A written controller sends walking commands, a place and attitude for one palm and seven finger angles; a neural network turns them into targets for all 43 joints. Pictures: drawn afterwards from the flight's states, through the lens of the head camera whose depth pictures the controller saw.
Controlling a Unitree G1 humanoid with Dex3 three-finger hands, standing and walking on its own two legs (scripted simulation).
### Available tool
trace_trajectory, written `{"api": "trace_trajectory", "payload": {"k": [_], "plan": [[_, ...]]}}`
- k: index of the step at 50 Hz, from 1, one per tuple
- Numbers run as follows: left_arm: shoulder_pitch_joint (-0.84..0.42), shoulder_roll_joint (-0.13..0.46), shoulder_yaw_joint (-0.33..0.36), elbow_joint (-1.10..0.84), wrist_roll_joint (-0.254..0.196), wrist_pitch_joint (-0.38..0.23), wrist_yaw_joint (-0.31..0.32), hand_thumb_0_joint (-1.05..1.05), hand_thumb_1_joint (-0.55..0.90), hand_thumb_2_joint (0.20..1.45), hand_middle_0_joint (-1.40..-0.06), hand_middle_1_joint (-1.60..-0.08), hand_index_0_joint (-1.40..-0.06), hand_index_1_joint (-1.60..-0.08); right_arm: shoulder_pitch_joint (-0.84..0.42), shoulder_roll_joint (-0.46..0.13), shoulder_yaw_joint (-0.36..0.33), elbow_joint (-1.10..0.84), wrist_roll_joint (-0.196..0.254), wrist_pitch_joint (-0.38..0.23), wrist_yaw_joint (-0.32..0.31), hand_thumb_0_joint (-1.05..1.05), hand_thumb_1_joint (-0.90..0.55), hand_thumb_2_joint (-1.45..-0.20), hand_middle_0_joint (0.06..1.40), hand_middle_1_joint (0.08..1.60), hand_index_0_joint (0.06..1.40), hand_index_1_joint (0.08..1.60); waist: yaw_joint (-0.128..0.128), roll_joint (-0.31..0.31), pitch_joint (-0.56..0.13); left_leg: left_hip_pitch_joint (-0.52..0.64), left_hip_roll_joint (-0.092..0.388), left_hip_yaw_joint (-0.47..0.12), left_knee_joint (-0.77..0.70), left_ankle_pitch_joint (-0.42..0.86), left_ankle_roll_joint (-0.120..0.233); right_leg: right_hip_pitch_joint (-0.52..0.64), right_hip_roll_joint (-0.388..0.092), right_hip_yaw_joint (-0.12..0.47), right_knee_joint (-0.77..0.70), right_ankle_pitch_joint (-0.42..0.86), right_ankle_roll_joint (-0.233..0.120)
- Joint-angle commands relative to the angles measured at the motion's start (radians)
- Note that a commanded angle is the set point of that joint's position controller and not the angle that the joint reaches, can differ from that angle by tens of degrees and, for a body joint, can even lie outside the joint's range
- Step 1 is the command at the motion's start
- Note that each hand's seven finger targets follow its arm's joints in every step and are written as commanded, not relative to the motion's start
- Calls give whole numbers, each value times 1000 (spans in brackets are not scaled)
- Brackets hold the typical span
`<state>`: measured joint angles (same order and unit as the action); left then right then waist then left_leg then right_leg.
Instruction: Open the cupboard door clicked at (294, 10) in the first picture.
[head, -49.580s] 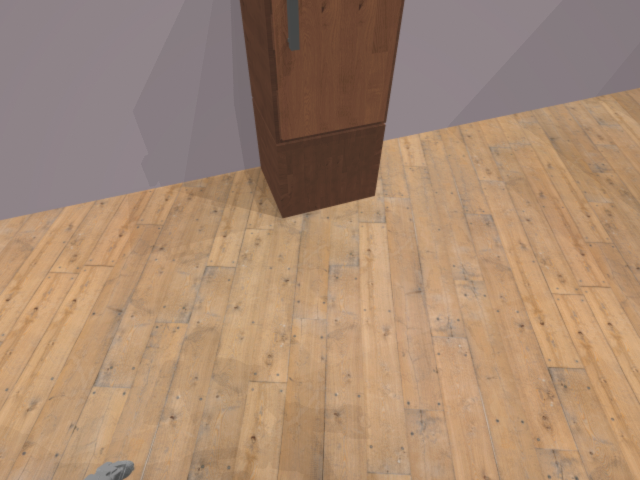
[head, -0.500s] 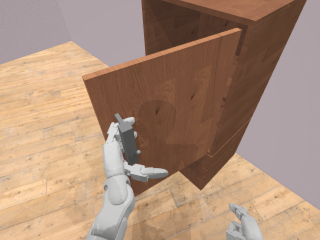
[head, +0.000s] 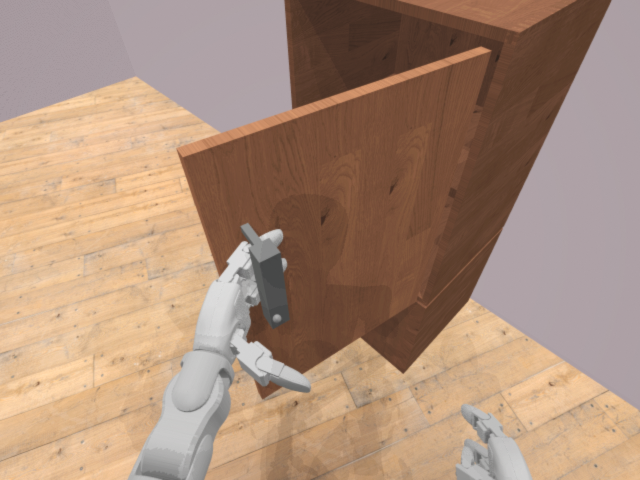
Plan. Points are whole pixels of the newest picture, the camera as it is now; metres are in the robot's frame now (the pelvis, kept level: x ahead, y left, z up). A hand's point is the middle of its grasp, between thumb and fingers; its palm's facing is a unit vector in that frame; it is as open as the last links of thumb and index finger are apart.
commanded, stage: slide the hand sideways off the handle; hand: left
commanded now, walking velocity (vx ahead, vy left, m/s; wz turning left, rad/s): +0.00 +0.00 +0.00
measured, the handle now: (262, 275) +0.34 +0.10 +0.09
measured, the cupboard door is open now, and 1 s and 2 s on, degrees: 79 79 79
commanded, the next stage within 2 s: draw the hand back to the body in 0.80 s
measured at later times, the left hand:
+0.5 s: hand (233, 362) +0.23 +0.12 +0.08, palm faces -0.03 -1.00 -0.06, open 16.0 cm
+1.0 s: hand (192, 380) +0.20 +0.15 +0.09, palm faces -0.06 -1.00 -0.02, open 16.3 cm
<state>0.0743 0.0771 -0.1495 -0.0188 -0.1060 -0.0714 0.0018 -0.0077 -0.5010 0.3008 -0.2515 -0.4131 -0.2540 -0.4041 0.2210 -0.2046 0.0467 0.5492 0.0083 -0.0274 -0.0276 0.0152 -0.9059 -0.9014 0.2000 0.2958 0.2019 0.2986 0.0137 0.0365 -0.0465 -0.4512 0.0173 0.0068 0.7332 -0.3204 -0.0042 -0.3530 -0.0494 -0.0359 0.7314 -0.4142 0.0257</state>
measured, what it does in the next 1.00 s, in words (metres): stands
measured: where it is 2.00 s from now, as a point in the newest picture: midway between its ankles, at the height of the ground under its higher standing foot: outside the picture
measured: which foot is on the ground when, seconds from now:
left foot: down 0.00-1.00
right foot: down 0.00-1.00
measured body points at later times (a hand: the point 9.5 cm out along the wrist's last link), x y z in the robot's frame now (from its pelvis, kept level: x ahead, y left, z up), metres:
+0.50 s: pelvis +0.03 -0.03 +0.00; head +0.04 -0.05 +0.44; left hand +0.22 +0.17 +0.09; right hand +0.21 -0.26 -0.08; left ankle +0.04 +0.12 -0.71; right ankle -0.02 -0.14 -0.71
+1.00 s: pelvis +0.01 -0.02 -0.01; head +0.01 -0.02 +0.44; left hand +0.20 +0.21 +0.09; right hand +0.19 -0.24 -0.08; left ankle +0.04 +0.12 -0.71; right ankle -0.02 -0.14 -0.71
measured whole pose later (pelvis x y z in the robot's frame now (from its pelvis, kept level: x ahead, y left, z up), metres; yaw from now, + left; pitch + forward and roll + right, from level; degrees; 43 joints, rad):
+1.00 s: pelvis +0.01 -0.02 -0.01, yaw +1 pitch +4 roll -1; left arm 0.44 0.23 0.12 -0.22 -0.29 -0.19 -0.28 -0.01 -0.50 0.30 -0.15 -0.30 -0.15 -0.30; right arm 0.25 -0.24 0.02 0.53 0.03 -0.18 -0.08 0.02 -0.90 -0.90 0.20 0.30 0.20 0.30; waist 0.02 0.05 -0.07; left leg -0.53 0.05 -0.03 0.83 -0.37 -0.03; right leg -0.41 -0.02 -0.07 0.80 -0.46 0.00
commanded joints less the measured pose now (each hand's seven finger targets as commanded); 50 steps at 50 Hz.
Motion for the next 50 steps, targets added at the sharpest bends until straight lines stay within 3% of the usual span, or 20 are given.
{"api": "trace_trajectory", "payload": {"k": [1, 2, 6, 9, 11, 14, 16, 17, 23, 27, 30, 31, 35, 40, 44, 46, 50], "plan": [[-74, 31, 35, -233, 16, -61, 13, 0, -500, 300, -150, -300, -150, -300, -129, -104, -38, -187, 0, -53, 4, 0, -900, -900, 200, 300, 200, 300, 13, -60, -138, 156, -3, -26, -131, 61, 11, -55, 61, -48, -113, 135, -49], [-85, 35, 41, -262, 12, -64, 10, 0, -500, 300, -150, -300, -150, -300, -130, -100, -35, -193, 0, -52, 3, 0, -900, -900, 200, 300, 200, 300, 5, -68, -139, 154, -5, -23, -128, 64, 13, -53, 59, -45, -117, 143, -47], [31, 97, 127, -278, -5, -62, -9, 0, -500, 300, -150, -300, -150, -300, -130, -100, -38, -198, 0, -45, 0, 0, -900, -900, 200, 300, 200, 300, 27, -54, -128, 142, -6, -3, -118, 98, 13, -22, 64, -35, -123, 187, -48], [114, 91, 142, -329, -26, -57, -28, 0, -500, 300, -150, -300, -150, -300, -125, -94, -39, -214, 1, -43, 0, 0, -900, -900, 200, 300, 200, 300, 26, -43, -133, 145, -8, 10, -108, 143, 13, -4, 65, -35, -113, 264, -43], [193, 130, 198, -328, -37, -51, -33, 0, -500, 300, -150, -300, -150, -300, -121, -97, -43, -214, 2, -36, -2, 0, -900, -900, 200, 300, 200, 300, 39, -51, -135, 135, -9, 17, -100, 180, 13, 24, 67, -31, -109, 317, -43], [287, 133, 214, -399, -56, -63, -52, 0, -500, 300, -150, -300, -150, -300, -112, -95, -47, -234, 4, -38, -3, 0, -900, -900, 200, 300, 200, 300, 36, -67, -143, 134, -13, 29, -82, 222, 16, 37, 65, -27, -97, 409, -35], [282, 173, 256, -413, -67, -83, -65, 0, -500, 300, -150, -300, -150, -300, -100, -100, -51, -225, 3, -41, -11, 0, -900, -900, 200, 300, 200, 300, 24, -82, -131, 119, -17, 29, -62, 226, 19, 37, 65, -15, -98, 438, -29], [250, 171, 244, -446, -70, -99, -74, 0, -500, 300, -150, -300, -150, -300, -103, -100, -51, -228, 3, -47, -13, 0, -900, -900, 200, 300, 200, 300, 14, -71, -130, 119, -19, 26, -57, 223, 21, 21, 63, -13, -93, 444, -25], [321, 208, 294, -490, -133, -215, -168, 0, -500, 300, -150, -300, -150, -300, -64, -107, -61, -205, 8, -102, -28, 0, -900, -900, 200, 300, 200, 300, 2, -18, -182, 117, -31, 14, 1, 256, 18, 13, 54, 3, -54, 551, -14], [348, 248, 348, -433, -179, -235, -237, 0, -500, 300, -150, -300, -150, -300, -56, -122, -67, -187, 13, -124, -41, 0, -900, -900, 200, 300, 200, 300, -9, -91, -175, 66, -34, 2, 29, 220, 18, 11, 36, 33, -60, 585, 8], [327, 259, 352, -406, -196, -223, -285, 0, -500, 300, -150, -300, -150, -300, -61, -130, -67, -185, 18, -137, -49, 0, -900, -900, 200, 300, 200, 300, -14, -72, -149, 44, -37, -2, 33, 193, 18, -9, 29, 46, -69, 546, 11], [344, 255, 350, -387, -202, -214, -298, 0, -500, 300, -150, -300, -150, -300, -64, -131, -69, -183, 19, -141, -50, 0, -900, -900, 200, 300, 200, 300, -15, -91, -146, 40, -36, -3, 37, 188, 20, -9, 29, 53, -77, 530, 13], [347, 288, 398, -378, -231, -201, -334, 0, -500, 300, -150, -300, -150, -300, -73, -136, -69, -189, 25, -160, -59, 0, -900, -900, 200, 300, 200, 300, 0, -88, -145, 29, -35, -13, 30, 171, 19, -17, 28, 53, -84, 471, 9], [338, 278, 395, -404, -243, -210, -332, 0, -500, 300, -150, -300, -150, -300, -76, -132, -69, -195, 28, -186, -59, 0, -900, -900, 200, 300, 200, 300, 6, -65, -148, 43, -34, -16, 20, 163, 20, -38, 42, 32, -81, 400, -1], [279, 252, 339, -408, -225, -209, -312, 0, -500, 300, -150, -300, -150, -300, -78, -137, -64, -187, 30, -206, -59, 0, -900, -900, 200, 300, 200, 300, -10, -9, -91, 48, -29, -22, 4, 100, 21, -104, 59, 8, -92, 230, -19], [277, 271, 345, -422, -212, -203, -294, 0, -500, 300, -150, -300, -150, -300, -81, -140, -65, -186, 29, -215, -58, 0, -900, -900, 200, 300, 200, 300, -3, -22, -111, 51, -25, -29, -2, 92, 23, -93, 60, 8, -92, 198, -24], [290, 284, 348, -500, -186, -175, -259, 0, -500, 300, -150, -300, -150, -300, -85, -130, -59, -199, 32, -224, -58, 0, -900, -900, 200, 300, 200, 300, 14, 34, -142, 86, -21, -33, -40, 75, 20, -88, 66, -26, -80, 163, -30]]}}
